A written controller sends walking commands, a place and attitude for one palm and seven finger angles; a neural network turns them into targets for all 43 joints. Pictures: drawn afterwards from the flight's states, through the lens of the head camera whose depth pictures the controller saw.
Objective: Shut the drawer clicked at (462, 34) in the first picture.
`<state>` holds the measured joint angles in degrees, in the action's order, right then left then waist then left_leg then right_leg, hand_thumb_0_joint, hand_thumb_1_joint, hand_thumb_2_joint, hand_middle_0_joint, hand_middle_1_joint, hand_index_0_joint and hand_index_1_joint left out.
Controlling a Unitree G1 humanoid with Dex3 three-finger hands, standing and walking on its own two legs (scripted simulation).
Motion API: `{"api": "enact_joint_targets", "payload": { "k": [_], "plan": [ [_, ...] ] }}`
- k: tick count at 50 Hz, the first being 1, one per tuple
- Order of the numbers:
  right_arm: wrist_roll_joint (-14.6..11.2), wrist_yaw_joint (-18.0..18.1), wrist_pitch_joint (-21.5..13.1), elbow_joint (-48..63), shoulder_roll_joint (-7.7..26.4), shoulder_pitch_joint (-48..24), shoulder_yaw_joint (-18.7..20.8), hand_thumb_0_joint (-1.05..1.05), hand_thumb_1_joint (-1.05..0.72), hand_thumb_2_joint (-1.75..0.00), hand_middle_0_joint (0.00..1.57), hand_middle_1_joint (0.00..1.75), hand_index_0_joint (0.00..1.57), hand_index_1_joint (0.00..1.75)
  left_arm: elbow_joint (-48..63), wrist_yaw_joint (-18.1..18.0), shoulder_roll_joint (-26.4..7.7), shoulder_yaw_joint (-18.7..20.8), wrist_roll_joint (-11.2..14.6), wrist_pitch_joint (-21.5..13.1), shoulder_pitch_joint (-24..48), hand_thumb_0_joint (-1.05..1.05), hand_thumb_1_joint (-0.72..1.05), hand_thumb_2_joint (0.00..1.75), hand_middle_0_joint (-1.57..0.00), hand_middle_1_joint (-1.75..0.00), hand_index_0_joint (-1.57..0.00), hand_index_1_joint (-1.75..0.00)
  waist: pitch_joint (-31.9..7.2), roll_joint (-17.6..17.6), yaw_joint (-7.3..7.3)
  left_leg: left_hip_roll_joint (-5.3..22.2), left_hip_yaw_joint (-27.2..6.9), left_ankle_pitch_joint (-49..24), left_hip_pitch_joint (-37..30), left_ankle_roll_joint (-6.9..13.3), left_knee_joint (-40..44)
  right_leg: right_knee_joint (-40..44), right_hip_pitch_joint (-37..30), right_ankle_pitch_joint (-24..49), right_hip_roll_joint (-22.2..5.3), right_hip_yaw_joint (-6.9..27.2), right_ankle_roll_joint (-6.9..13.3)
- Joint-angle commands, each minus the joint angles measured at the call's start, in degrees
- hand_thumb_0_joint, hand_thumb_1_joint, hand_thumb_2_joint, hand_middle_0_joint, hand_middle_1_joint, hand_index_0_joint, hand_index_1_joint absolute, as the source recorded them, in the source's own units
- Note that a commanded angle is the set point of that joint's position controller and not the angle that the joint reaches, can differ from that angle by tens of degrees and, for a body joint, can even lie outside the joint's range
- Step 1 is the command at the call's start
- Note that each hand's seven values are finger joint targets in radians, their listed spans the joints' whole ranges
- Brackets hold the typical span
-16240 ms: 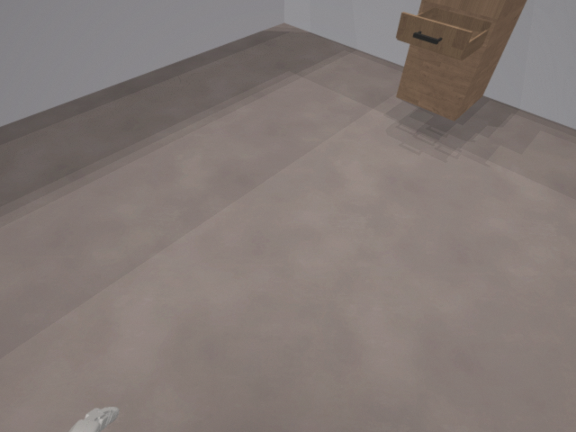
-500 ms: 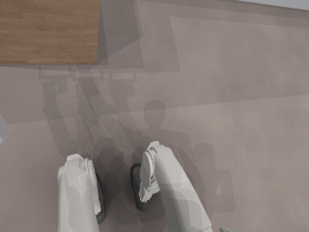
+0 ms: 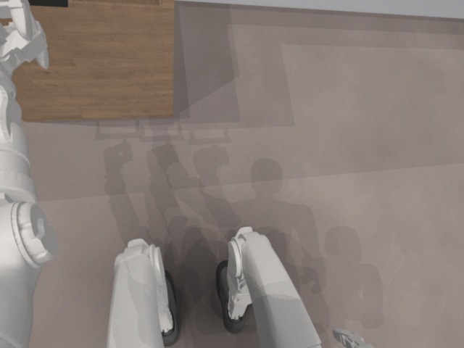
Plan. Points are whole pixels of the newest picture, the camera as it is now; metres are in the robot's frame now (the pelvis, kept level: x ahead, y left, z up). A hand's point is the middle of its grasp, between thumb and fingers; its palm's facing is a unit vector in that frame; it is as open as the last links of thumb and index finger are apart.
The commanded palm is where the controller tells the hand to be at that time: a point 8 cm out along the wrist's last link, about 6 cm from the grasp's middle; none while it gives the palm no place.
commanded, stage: draw the hand back to the body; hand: left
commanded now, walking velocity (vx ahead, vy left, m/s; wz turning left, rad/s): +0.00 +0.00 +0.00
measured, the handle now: out of the picture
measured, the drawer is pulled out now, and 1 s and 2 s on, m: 0.00 0.00 0.00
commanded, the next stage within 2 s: step back with the hand held close in 1.40 s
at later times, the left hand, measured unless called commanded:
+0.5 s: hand out of the picture +0.41 +0.24 +0.19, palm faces +0.09 -0.99 -0.06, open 3.3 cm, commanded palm +0.37 +0.28 +0.19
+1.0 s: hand out of the picture +0.29 +0.25 +0.33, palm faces +0.36 -0.87 -0.34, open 3.3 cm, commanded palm +0.24 +0.30 +0.36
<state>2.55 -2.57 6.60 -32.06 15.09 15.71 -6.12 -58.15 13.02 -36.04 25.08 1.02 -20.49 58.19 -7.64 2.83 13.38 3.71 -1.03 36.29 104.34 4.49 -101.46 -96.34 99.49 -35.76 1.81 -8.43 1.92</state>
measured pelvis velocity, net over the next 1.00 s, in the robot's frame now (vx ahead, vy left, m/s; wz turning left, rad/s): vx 0.08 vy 0.01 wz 0.12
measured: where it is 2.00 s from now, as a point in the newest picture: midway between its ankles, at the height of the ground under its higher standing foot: (199, 314)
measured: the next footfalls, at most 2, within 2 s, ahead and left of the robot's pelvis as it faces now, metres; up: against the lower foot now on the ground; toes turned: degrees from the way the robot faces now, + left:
none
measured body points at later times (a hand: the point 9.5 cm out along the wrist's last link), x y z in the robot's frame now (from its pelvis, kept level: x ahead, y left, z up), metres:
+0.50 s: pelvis +0.05 +0.00 +0.14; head +0.16 +0.03 +0.57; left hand +0.40 +0.29 +0.19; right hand +0.24 -0.23 +0.04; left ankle +0.06 +0.09 -0.49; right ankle +0.06 -0.11 -0.49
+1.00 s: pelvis +0.08 +0.01 +0.23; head +0.08 -0.02 +0.68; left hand +0.27 +0.29 +0.35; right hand +0.28 -0.18 +0.15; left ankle +0.06 +0.09 -0.49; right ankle +0.06 -0.11 -0.49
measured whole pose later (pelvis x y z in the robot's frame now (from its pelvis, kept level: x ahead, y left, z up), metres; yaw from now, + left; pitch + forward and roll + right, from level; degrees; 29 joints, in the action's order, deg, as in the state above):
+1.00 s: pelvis +0.08 +0.01 +0.23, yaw +7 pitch +2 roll -1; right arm -3.0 4.2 0.1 -29.3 12.7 13.1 -4.1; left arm 11.3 -7.1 -18.5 7.8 5.0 -1.0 -19.9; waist -3.6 4.6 -0.3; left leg -1.3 2.5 20.5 17.9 2.9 -36.1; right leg -34.2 15.5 -20.9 0.2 -3.0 0.6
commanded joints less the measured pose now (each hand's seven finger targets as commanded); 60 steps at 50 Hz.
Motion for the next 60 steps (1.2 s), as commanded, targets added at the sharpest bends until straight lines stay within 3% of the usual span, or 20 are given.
{"api": "enact_joint_targets", "payload": {
  "k": [1, 4, 7, 9, 12, 14, 17, 22, 23, 26, 27, 29, 34, 36, 40, 44, 48, 53, 55, 60],
  "plan": [
    [0.54, 1.04, 0.44, -0.2, 12.38, 12.64, 5.27, 0.0, -0.9, -0.9, 0.2, 0.3, 0.2, 0.3, 12.24, 0.97, -10.66, -1.07, 1.31, -5.54, 23.86, 0.0, 0.9, 0.9, -1.4, -1.6, -1.4, -1.6, -38.9, 14.06, 1.71, -0.62, -7.93, -23.86, -36.28, -2.08, 9.56, 10.12, -13.12, 15.17, 1.27, 4.19, 0.2],
    [-0.85, 0.32, 1.03, 3.58, 12.64, 11.63, 6.58, 0.0, -0.9, -0.9, 0.2, 0.3, 0.2, 0.3, 29.44, 2.1, -13.2, 1.98, 3.69, -4.65, 12.48, 0.0, 0.9, 0.9, -1.4, -1.6, -1.4, -1.6, -54.32, 21.7, -5.16, -0.74, -8.07, -35.33, -52.34, -3.52, 14.54, 12.78, -22.33, 21.69, 0.98, 4.96, 0.88],
    [-3.12, -0.2, 0.99, 6.94, 11.71, 9.61, 7.58, 0.0, -0.9, -0.9, 0.2, 0.3, 0.2, 0.3, 43.21, 2.64, -9.67, 0.65, 6.81, 0.53, -1.7, 0.0, 0.9, 0.9, -1.4, -1.6, -1.4, -1.6, -58.57, 17.68, -7.56, -0.93, -7.6, -42.01, -58.9, -3.48, 19.61, 17.57, -32.98, 28.73, 0.88, 5.35, 0.57],
    [-4.58, 0.09, 0.3, 7.88, 11.32, 8.15, 7.64, 0.0, -0.9, -0.9, 0.2, 0.3, 0.2, 0.3, 46.63, 2.25, -6.09, -0.47, 9.25, 4.78, -10.59, 0.0, 0.9, 0.9, -1.4, -1.6, -1.4, -1.6, -53.07, 11.15, -7.33, -1.05, -6.79, -39.46, -56.46, -2.77, 22.41, 21.04, -37.72, 30.33, 0.76, 5.54, 0.01],
    [-5.74, 1.56, -1.91, 7.61, 10.04, 5.71, 7.52, 0.0, -0.9, -0.9, 0.2, 0.3, 0.2, 0.3, 51.53, -0.07, -3.23, -0.98, 11.79, 7.72, -13.96, 0.0, 0.9, 0.9, -1.4, -1.6, -1.4, -1.6, -45.32, 3.26, -6.15, -1.64, -4.83, -31.65, -50.59, -1.59, 25.71, 25.97, -44.94, 30.03, 0.46, 6.71, -1.16],
    [-5.74, 2.53, -4.15, 6.67, 9.26, 4.83, 7.49, 0.0, -0.9, -0.9, 0.2, 0.3, 0.2, 0.3, 55.3, -1.89, -1.26, -1.66, 12.82, 6.42, -15.8, 0.0, 0.9, 0.9, -1.4, -1.6, -1.4, -1.6, -42.95, 4.21, -6.17, -1.88, -3.95, -30.52, -52.21, -1.79, 27.91, 28.37, -47.04, 29.61, 0.16, 7.17, -1.37],
    [-5.5, 3.33, -6.49, 4.72, 8.35, 3.93, 7.61, 0.0, -0.9, -0.9, 0.2, 0.3, 0.2, 0.3, 52.54, -2.78, 3.94, -5.15, 13.26, 3.37, -21.11, 0.0, 0.9, 0.9, -1.4, -1.6, -1.4, -1.6, -34.61, 1.75, -5.37, -2.23, -2.97, -28.03, -53.17, -2.03, 31.03, 32.12, -48.19, 27.3, 0.23, 6.96, -1.64],
    [-5.65, 3.35, -7.41, 5.46, 8.67, 2.59, 7.8, 0.0, -0.9, -0.9, 0.2, 0.3, 0.2, 0.3, 42.18, 0.96, 9.92, -12.55, 11.59, 2.67, -32.03, 0.0, 0.9, 0.9, -1.4, -1.6, -1.4, -1.6, -20.33, 2.3, -5.98, -3.02, -1.77, -22.69, -56.16, -2.45, 37.62, 38.11, -48.68, 21.68, 0.34, 5.86, -1.03],
    [-5.91, 3.27, -7.41, 6.38, 8.73, 1.94, 7.86, 0.0, -0.9, -0.9, 0.2, 0.3, 0.2, 0.3, 43.27, 1.98, 10.73, -13.91, 11.77, 2.9, -32.89, 0.0, 0.9, 0.9, -1.4, -1.6, -1.4, -1.6, -19.65, 4.87, -6.39, -3.28, -1.57, -23.66, -58.84, -2.38, 39.03, 39.26, -49.48, 22.32, 0.24, 5.83, -0.65],
    [-6.2, 3.6, -7.06, 10.15, 8.78, 0.51, 7.88, 0.0, -0.9, -0.9, 0.2, 0.3, 0.2, 0.3, 50.16, 3.29, 8.55, -12.07, 13.26, 3.69, -40.37, 0.0, 0.9, 0.9, -1.4, -1.6, -1.4, -1.6, -21.35, 5.0, -9.07, -3.17, -1.8, -29.21, -67.23, -2.64, 44.05, 42.26, -56.31, 25.96, 0.23, 5.01, -0.42],
    [-6.0, 4.2, -4.46, 11.81, 7.01, -2.02, 7.85, 0.0, -0.9, -0.9, 0.2, 0.3, 0.2, 0.3, 52.95, -4.72, 3.37, -11.01, 6.14, 7.67, -45.3, 0.0, 0.9, 0.9, -1.4, -1.6, -1.4, -1.6, -26.17, 6.9, -13.98, -2.92, -1.17, -31.92, -74.39, -3.55, 49.39, 45.74, -62.03, 25.16, -1.47, 7.25, 0.67],
    [-5.86, 5.34, -3.58, 14.92, 5.7, -2.64, 7.25, 0.0, -0.9, -0.9, 0.2, 0.3, 0.2, 0.3, 61.61, -11.32, 7.94, -13.29, 5.72, 11.14, -50.48, 0.0, 0.9, 0.9, -1.4, -1.6, -1.4, -1.6, -22.18, 6.89, -12.6, -2.18, -2.49, -34.92, -78.76, -4.45, 52.39, 47.62, -62.36, 25.96, -1.31, 6.05, 0.42],
    [-5.48, 8.61, -3.42, 14.9, 5.3, -4.9, 5.92, 0.0, -0.9, -0.9, 0.2, 0.3, 0.2, 0.3, 66.74, -20.23, 5.08, -12.0, 3.34, 15.14, -49.02, 0.0, 0.9, 0.9, -1.4, -1.6, -1.4, -1.6, -12.23, 0.82, -11.11, -1.58, -2.42, -25.58, -78.1, -3.25, 59.37, 53.93, -70.43, 24.09, -1.78, 6.54, 0.01],
    [-5.53, 9.37, -4.22, 14.35, 5.26, -5.44, 5.62, 0.0, -0.9, -0.9, 0.2, 0.3, 0.2, 0.3, 67.88, -21.72, 5.8, -12.89, 3.02, 15.56, -47.81, 0.0, 0.9, 0.9, -1.4, -1.6, -1.4, -1.6, -10.19, 2.08, -11.17, -1.52, -2.84, -23.95, -80.89, -3.1, 62.39, 56.47, -72.57, 22.87, -2.05, 6.65, 0.13],
    [-5.53, 9.47, -6.96, 13.29, 4.89, -6.25, 5.35, 0.0, -0.9, -0.9, 0.2, 0.3, 0.2, 0.3, 71.68, -22.19, 9.62, -16.0, 2.93, 16.22, -55.29, 0.0, 0.9, 0.9, -1.4, -1.6, -1.4, -1.6, -8.92, 3.75, -12.28, -1.14, -3.8, -29.03, -89.16, -3.38, 66.76, 60.29, -76.63, 25.19, -2.11, 6.22, 0.27],
    [-5.41, 8.16, -8.93, 12.32, 4.68, -7.56, 5.15, 0.0, -0.9, -0.9, 0.2, 0.3, 0.2, 0.3, 74.17, -21.19, 11.33, -15.56, 3.65, 16.92, -69.29, 0.0, 0.9, 0.9, -1.4, -1.6, -1.4, -1.6, -4.08, 0.45, -13.57, -0.95, -3.66, -33.17, -91.39, -3.62, 69.97, 64.11, -82.02, 28.39, -2.17, 5.76, 0.2],
    [-5.16, 7.3, -9.82, 11.58, 4.62, -9.37, 5.42, 0.0, -0.9, -0.9, 0.2, 0.3, 0.2, 0.3, 79.89, -20.47, 6.96, -9.01, 4.26, 16.65, -77.03, 0.0, 0.9, 0.9, -1.4, -1.6, -1.4, -1.6, -0.25, -4.34, -14.8, -0.97, -2.4, -35.16, -91.62, -3.43, 72.32, 67.56, -86.37, 32.26, -2.35, 5.8, -0.01],
    [-4.67, 6.72, -11.9, 11.15, 3.54, -10.12, 5.43, 0.0, -0.9, -0.9, 0.2, 0.3, 0.2, 0.3, 93.84, -20.46, 3.6, -3.6, 4.42, 15.11, -79.35, 0.0, 0.9, 0.9, -1.4, -1.6, -1.4, -1.6, -1.49, 1.89, -15.54, -1.36, -1.37, -39.83, -95.73, -3.53, 73.83, 69.63, -90.31, 36.11, -2.7, 6.58, 0.04],
    [-4.67, 6.46, -12.93, 10.97, 2.88, -10.07, 5.3, 0.0, -0.9, -0.9, 0.2, 0.3, 0.2, 0.3, 97.34, -20.56, 4.87, -3.78, 4.48, 14.76, -82.11, 0.0, 0.9, 0.9, -1.4, -1.6, -1.4, -1.6, -0.7, 4.32, -15.66, -1.46, -1.1, -41.0, -97.06, -3.61, 74.42, 70.38, -90.58, 36.69, -2.77, 6.7, -0.04],
    [-4.43, 6.17, -15.1, 9.99, 3.06, -10.23, 5.96, 0.0, -0.9, -0.9, 0.2, 0.3, 0.2, 0.3, 101.91, -20.57, 5.32, -1.92, 4.61, 13.63, -87.0, 0.0, 0.9, 0.9, -1.4, -1.6, -1.4, -1.6, 2.19, 0.49, -15.86, -1.54, -0.47, -38.16, -97.7, -3.17, 75.24, 72.34, -90.47, 36.39, -2.4, 6.79, -0.28]
  ]
}}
